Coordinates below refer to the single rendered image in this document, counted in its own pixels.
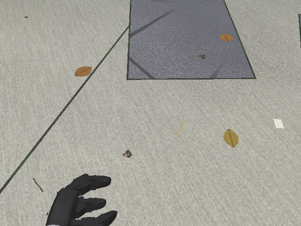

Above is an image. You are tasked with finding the robot left hand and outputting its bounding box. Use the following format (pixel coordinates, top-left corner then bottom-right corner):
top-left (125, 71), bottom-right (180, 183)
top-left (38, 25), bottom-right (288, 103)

top-left (45, 173), bottom-right (118, 226)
